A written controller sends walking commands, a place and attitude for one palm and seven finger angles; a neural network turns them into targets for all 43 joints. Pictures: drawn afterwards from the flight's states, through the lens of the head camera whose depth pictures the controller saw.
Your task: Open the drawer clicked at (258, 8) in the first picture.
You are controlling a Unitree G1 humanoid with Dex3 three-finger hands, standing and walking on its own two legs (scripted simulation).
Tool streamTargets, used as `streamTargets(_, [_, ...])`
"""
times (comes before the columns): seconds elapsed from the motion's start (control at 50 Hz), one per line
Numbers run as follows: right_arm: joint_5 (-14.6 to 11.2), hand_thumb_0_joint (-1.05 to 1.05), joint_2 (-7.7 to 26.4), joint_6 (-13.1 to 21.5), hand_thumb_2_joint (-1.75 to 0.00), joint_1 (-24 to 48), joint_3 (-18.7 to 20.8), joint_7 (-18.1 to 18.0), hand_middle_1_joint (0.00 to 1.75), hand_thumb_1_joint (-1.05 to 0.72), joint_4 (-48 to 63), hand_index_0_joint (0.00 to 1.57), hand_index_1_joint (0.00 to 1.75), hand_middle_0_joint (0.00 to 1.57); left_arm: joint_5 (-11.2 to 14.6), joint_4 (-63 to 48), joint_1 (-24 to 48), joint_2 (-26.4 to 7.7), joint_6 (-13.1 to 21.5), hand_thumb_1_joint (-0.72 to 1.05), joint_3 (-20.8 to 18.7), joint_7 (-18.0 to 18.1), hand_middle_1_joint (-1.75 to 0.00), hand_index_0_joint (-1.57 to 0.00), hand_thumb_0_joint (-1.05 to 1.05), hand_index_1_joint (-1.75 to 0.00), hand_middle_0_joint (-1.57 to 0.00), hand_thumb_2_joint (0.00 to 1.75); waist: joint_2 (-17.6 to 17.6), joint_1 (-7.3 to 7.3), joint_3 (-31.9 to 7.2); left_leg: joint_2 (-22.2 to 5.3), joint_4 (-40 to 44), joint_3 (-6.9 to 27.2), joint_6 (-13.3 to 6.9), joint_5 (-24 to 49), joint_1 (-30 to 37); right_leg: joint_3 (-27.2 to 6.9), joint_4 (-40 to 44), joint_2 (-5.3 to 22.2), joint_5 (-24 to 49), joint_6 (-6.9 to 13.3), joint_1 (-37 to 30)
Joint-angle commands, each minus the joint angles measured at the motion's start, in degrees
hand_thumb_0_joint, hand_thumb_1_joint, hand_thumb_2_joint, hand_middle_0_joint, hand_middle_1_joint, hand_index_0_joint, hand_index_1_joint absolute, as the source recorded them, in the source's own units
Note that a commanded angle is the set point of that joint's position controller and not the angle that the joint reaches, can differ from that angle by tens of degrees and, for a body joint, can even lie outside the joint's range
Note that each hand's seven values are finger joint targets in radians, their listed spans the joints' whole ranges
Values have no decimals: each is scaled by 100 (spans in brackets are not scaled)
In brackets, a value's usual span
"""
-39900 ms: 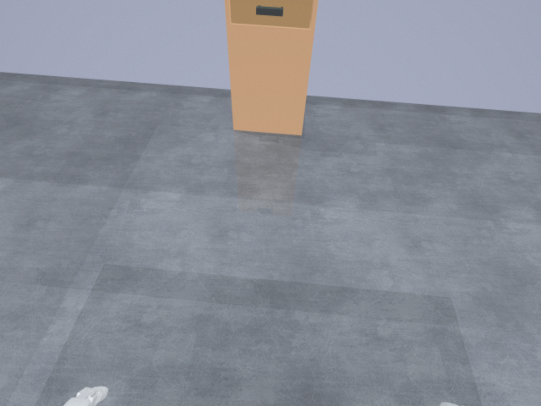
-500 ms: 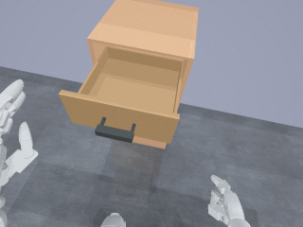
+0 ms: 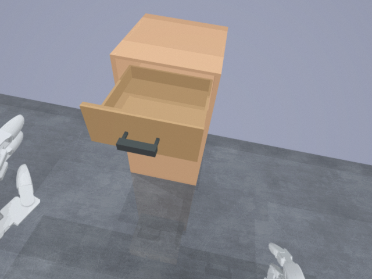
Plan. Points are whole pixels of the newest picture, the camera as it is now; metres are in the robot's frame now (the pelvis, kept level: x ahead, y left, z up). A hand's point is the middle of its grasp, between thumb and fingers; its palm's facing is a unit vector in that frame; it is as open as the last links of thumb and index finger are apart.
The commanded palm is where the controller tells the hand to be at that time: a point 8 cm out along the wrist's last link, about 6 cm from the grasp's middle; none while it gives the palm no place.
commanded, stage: stop stepping back and stand still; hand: left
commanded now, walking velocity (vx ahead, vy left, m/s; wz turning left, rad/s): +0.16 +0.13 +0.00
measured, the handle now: (139, 142) +0.51 +0.17 -0.06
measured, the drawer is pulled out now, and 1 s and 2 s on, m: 0.28 0.28 0.28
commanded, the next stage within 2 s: let the arm hang, fingers relaxed in 0.40 s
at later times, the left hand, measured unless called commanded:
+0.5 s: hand (17, 216) +0.17 +0.25 +0.16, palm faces +0.38 -0.83 -0.40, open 7.4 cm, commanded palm none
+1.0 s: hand out of the picture -0.06 +0.20 -0.17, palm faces +0.04 -0.98 -0.20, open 7.2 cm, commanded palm none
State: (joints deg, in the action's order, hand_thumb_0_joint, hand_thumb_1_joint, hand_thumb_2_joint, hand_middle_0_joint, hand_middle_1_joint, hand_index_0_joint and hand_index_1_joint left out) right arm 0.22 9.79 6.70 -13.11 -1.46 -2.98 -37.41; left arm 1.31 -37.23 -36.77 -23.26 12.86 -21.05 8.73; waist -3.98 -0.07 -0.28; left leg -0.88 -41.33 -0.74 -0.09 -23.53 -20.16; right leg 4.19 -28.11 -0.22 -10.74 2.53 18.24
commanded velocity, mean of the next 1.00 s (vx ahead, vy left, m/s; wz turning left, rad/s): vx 0.03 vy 0.00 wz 0.00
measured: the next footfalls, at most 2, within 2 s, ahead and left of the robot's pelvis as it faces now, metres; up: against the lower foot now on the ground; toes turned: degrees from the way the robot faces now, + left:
none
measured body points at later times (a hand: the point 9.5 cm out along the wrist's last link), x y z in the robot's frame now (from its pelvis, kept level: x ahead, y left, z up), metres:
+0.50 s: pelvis -0.02 +0.01 +0.00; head -0.02 +0.04 +0.45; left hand +0.14 +0.30 +0.18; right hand +0.13 -0.22 -0.07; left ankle -0.01 +0.11 -0.74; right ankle +0.05 -0.09 -0.73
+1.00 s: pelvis +0.00 +0.02 +0.01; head +0.04 +0.04 +0.45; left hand -0.06 +0.25 -0.15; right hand -0.03 -0.21 -0.14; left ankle -0.01 +0.12 -0.74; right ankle +0.05 -0.09 -0.74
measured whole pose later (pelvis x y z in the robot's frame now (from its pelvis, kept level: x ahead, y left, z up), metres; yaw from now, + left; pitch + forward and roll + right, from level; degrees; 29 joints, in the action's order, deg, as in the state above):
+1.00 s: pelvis +0.00 +0.02 +0.01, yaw +2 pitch -2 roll +0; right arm 0.3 8.2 -0.4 -21.0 -0.7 -1.6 -61.0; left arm -0.8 62.7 -21.2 -11.8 -0.9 0.1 1.8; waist -1.9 0.4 5.9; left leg 1.4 -24.6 -0.9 -2.0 -14.0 -9.2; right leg 3.4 -22.7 0.4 -8.6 0.7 12.6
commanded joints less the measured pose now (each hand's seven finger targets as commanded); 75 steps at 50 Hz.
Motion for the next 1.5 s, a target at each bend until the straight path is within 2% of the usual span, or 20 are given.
streamTargets(0.0, [46,0,812,376,-90,498,224,-175,30,-90,895,20,30,20,-76,-548,180,-579,214,90,-382,133,-30,-20,0,-30,-20,90,16,-180,59,-49,1831,-16,-227,-145,627,-1248,1575,1127,-2197,86,325])
streamTargets(0.04, [103,0,1054,447,-90,493,331,-165,30,-90,1074,20,30,20,-86,-822,189,-542,329,90,-255,100,-30,-20,0,-30,-20,90,769,-111,106,-645,2677,871,-513,-460,11,-910,743,487,-1484,-183,-408])
streamTargets(0.1, [37,0,889,483,-90,551,302,-130,30,-90,1155,20,30,20,-149,-1176,74,-689,370,90,-460,155,-30,-20,0,-30,-20,90,1285,-95,-193,-866,2966,1129,-534,-1271,-611,-439,-17,206,-1187,-251,-981])
streamTargets(0.16, [22,0,934,496,-90,509,325,-141,30,-90,1089,20,30,20,-100,-955,-59,-702,323,90,-519,145,-30,-20,0,-30,-20,90,968,-99,-52,-716,2584,863,-487,-996,-858,-536,185,239,-1027,-248,-1160])
streamTargets(0.26, [37,0,923,530,-90,392,353,-159,30,-90,975,20,30,20,-44,-712,332,-723,344,90,-509,123,-30,-20,0,-30,-20,90,173,-168,210,-253,1596,431,-330,-695,-165,-1545,1304,711,-2264,67,-61])
streamTargets(0.28, [41,0,937,539,-90,376,361,-155,30,-90,951,20,30,20,-33,-800,409,-794,356,90,-556,137,-30,-20,0,-30,-20,90,258,-171,134,-205,1501,332,-314,-429,36,-1659,1384,821,-2135,140,-22])
streamTargets(0.38, [18,0,870,574,-90,429,323,-136,30,-90,933,20,30,20,-68,-579,335,-621,359,90,-421,125,-30,-20,0,-30,-20,90,500,-115,124,-428,2112,562,-355,-572,203,-1227,1150,532,-1909,-58,-26])
streamTargets(0.46, [-5,0,862,580,-90,511,303,-113,30,-90,1024,20,30,20,-96,-716,292,-624,393,90,-454,135,-30,-20,0,-30,-20,90,689,-105,-25,-572,2366,749,-364,-329,-282,-980,753,363,-858,-162,-814])
streamTargets(0.48, [15,0,1544,786,-90,386,698,337,30,-90,-559,20,30,20,-526,4168,1114,271,-624,90,1712,-572,-30,-20,0,-30,-20,90,608,-485,80,-626,1490,854,-276,1037,-167,-429,-45,566,179,-126,100])
streamTargets(0.5, [-6,0,1291,192,-90,-24,569,350,30,-90,-459,20,30,20,-393,4386,961,390,-1163,90,1436,-749,-30,-20,0,-30,-20,90,747,-246,-191,-667,1626,871,-296,1804,-180,-592,-155,529,609,-185,-199])
streamTargets(0.52, [19,0,1025,-16,-90,-73,478,329,30,-90,-414,20,30,20,-345,4547,1113,555,-1289,90,1517,-769,-30,-20,0,-30,-20,90,449,-181,-336,-733,1705,1019,-341,1612,-314,-439,-293,410,94,-184,-360])
streamTargets(0.54, [37,0,998,-147,-90,-14,410,329,30,-90,-328,20,30,20,-324,4806,1346,546,-1338,90,1549,-793,-30,-20,0,-30,-20,90,494,-157,-88,-780,1952,1199,-411,992,-632,-449,-393,345,-461,-204,-333])
streamTargets(0.56, [78,0,1001,-247,-90,74,362,319,30,-90,-315,20,30,20,-343,5125,1487,449,-1339,90,1589,-788,-30,-20,0,-30,-20,90,-6,-49,10,-676,1861,1180,-422,852,-778,-548,-252,340,-427,-197,-562])
streamTargets(0.6, [98,0,974,-358,-90,29,312,301,30,-90,-431,20,30,20,-364,5931,1649,386,-1301,90,1675,-763,-30,-20,0,-30,-20,90,-454,21,-147,-311,1594,881,-320,1456,-298,-826,123,547,317,-58,-795])
streamTargets(0.64, [89,0,876,-467,-90,-94,254,283,30,-90,-680,20,30,20,-321,6766,1869,376,-1301,90,1785,-750,-30,-20,0,-30,-20,90,-66,-24,-97,-198,1720,736,-260,1566,138,-937,284,660,504,22,-757])
streamTargets(0.68, [82,0,817,-503,-90,-107,202,260,30,-90,-941,20,30,20,-283,7513,1915,404,-1300,90,1859,-731,-30,-20,0,-30,-20,90,818,43,119,-330,2061,783,-266,1722,277,-811,353,494,468,-55,-773])
streamTargets(0.8, [39,0,467,-547,-90,-606,165,152,30,-90,-1618,20,30,20,-234,8978,1662,677,-1200,90,1911,-708,-30,-20,0,-30,-20,90,1134,11,24,-401,2249,614,-264,1444,694,-735,709,527,531,-19,-1065])
streamTargets(0.9, [-1,0,391,-572,-90,-1036,157,113,30,-90,-2028,20,30,20,-188,9578,1531,781,-1181,90,2036,-709,-30,-20,0,-30,-20,90,579,-43,260,-457,2281,605,-307,1370,821,-687,836,561,441,14,-914])
streamTargets(1.16, [-4,0,81,-583,-90,-1455,87,69,30,-90,-2499,20,30,20,-165,10082,1281,1026,-1206,90,2116,-626,-30,-20,0,-30,-20,90,257,-31,605,-442,2429,600,-327,1094,689,-715,823,552,51,15,-772])
streamTargets(1.48, [15,0,-129,-613,-90,-1448,116,65,30,-90,-2503,20,30,20,-172,9969,1353,1149,-1164,90,2083,-617,-30,-20,0,-30,-20,90,442,-46,730,-367,2287,440,-287,1129,765,-800,953,533,70,50,-645])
